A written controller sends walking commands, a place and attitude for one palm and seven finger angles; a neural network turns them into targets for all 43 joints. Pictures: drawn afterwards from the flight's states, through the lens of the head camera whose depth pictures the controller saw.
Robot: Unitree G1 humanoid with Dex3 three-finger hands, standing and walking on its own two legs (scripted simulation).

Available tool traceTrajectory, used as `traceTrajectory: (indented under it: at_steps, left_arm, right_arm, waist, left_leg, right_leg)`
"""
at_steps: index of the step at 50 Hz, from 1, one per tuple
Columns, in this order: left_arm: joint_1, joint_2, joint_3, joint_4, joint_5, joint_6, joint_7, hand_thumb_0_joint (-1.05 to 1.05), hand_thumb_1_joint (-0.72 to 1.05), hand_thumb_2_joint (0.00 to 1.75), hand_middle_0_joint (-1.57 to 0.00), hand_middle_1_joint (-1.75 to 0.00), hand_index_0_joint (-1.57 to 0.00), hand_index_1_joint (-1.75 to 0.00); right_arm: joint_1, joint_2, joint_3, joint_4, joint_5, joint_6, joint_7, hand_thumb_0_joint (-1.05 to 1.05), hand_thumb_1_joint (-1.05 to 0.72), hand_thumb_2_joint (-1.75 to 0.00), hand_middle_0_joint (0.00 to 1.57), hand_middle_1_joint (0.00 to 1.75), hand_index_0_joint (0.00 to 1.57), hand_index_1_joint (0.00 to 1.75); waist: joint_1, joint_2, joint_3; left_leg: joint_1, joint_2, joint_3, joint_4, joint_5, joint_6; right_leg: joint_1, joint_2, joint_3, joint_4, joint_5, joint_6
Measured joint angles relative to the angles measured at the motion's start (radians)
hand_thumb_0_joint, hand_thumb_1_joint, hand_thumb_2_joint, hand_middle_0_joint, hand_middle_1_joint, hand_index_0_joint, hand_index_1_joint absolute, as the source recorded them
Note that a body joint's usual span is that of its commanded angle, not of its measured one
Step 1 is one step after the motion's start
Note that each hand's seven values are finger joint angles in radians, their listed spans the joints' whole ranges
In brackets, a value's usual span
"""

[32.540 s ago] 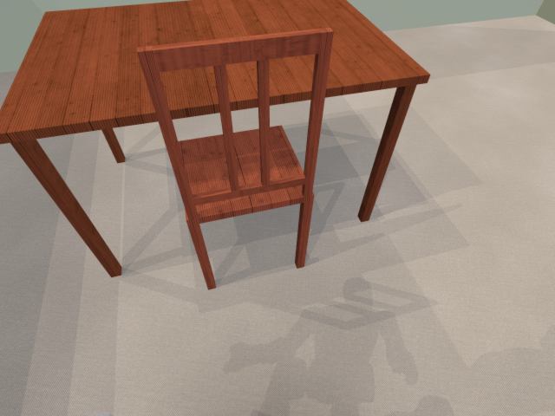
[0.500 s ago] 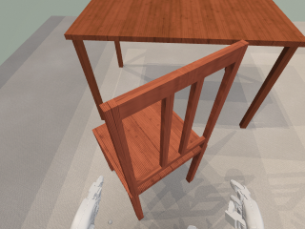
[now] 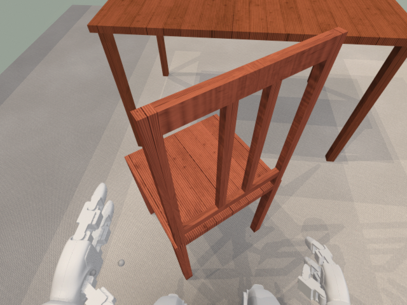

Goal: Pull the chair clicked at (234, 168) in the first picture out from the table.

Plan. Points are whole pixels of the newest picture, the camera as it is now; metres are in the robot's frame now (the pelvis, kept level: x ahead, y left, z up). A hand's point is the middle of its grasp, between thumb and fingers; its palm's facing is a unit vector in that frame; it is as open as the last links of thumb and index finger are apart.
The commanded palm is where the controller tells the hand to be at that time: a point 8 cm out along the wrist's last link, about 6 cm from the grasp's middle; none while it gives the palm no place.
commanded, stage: draw the hand back to the body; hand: left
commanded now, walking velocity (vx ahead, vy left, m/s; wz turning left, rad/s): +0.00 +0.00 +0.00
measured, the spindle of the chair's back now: (223, 166) +0.40 -0.02 +0.03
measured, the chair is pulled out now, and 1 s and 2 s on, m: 0.46 0.46 0.46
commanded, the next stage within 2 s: step back with the hand held close in 1.22 s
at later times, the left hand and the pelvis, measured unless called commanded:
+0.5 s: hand (45, 223) +0.21 +0.22 +0.17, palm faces +0.34 -0.86 -0.39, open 14.2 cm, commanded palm +0.16 +0.26 +0.19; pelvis +0.04 +0.00 +0.07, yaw +0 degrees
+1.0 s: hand out of the picture +0.23 +0.26 +0.25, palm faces +0.49 -0.76 -0.42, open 7.9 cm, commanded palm +0.18 +0.30 +0.25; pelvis +0.04 +0.00 +0.08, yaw -1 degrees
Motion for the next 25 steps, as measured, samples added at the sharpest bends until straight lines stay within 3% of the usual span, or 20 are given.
traceTrajectory:
  at_steps: [3, 8, 11, 14, 19, 25]
  left_arm:
    - [0.025, 0.022, 0.032, -0.030, -0.036, 0.050, -0.003, -0.02, -0.54, 0.20, 0.00, 0.00, 0.00, 0.00]
    - [0.034, 0.031, 0.088, -0.066, -0.068, 0.052, -0.007, -0.02, -0.51, 0.22, -0.01, -0.01, -0.01, -0.01]
    - [0.027, 0.059, 0.084, -0.085, 0.036, 0.134, 0.105, -0.02, -0.46, 0.24, -0.02, -0.02, -0.01, -0.02]
    - [0.046, 0.066, 0.076, -0.096, 0.092, 0.211, 0.206, -0.02, -0.38, 0.28, -0.03, -0.04, -0.03, -0.03]
    - [0.050, 0.077, 0.082, -0.092, 0.125, 0.260, 0.280, -0.01, -0.22, 0.35, -0.05, -0.07, -0.05, -0.06]
    - [-0.010, 0.083, 0.131, -0.070, 0.135, 0.253, 0.303, -0.01, -0.02, 0.45, -0.08, -0.11, -0.08, -0.11]
  right_arm:
    - [0.011, 0.004, 0.007, -0.001, 0.008, -0.006, -0.018, 0.01, -0.90, -0.90, 0.21, 0.30, 0.20, 0.30]
    - [0.030, -0.001, 0.009, 0.023, 0.012, -0.047, -0.030, 0.01, -0.90, -0.90, 0.21, 0.30, 0.20, 0.30]
    - [0.039, -0.004, 0.002, 0.021, -0.002, -0.024, -0.047, 0.01, -0.90, -0.90, 0.21, 0.30, 0.20, 0.30]
    - [0.041, -0.009, 0.004, 0.020, -0.012, 0.000, -0.059, 0.01, -0.90, -0.90, 0.20, 0.30, 0.20, 0.30]
    - [0.035, -0.016, 0.013, 0.044, -0.023, 0.010, -0.074, 0.01, -0.90, -0.90, 0.20, 0.30, 0.20, 0.30]
    - [0.008, -0.019, 0.025, 0.080, -0.033, 0.000, -0.066, 0.01, -0.90, -0.90, 0.20, 0.30, 0.20, 0.30]
  waist:
    - [-0.004, 0.010, 0.004]
    - [-0.003, 0.015, 0.003]
    - [0.011, 0.014, 0.018]
    - [0.012, 0.022, 0.036]
    - [0.025, 0.031, 0.063]
    - [0.047, 0.037, 0.094]
  left_leg:
    - [0.039, 0.002, -0.002, -0.040, 0.013, 0.001]
    - [0.106, 0.004, -0.011, -0.115, 0.040, 0.000]
    - [0.183, 0.004, -0.004, -0.180, 0.060, -0.002]
    - [0.276, 0.001, 0.001, -0.260, 0.086, 0.000]
    - [0.422, -0.002, 0.006, -0.389, 0.131, 0.004]
    - [0.549, -0.002, 0.009, -0.510, 0.178, 0.004]
  right_leg:
    - [0.041, 0.003, -0.004, -0.040, 0.011, -0.001]
    - [0.116, 0.005, -0.017, -0.116, 0.032, -0.001]
    - [0.188, 0.007, -0.013, -0.171, 0.047, -0.001]
    - [0.277, 0.007, -0.010, -0.241, 0.067, 0.002]
    - [0.417, 0.007, -0.010, -0.352, 0.099, 0.006]
    - [0.537, 0.010, -0.011, -0.455, 0.135, 0.007]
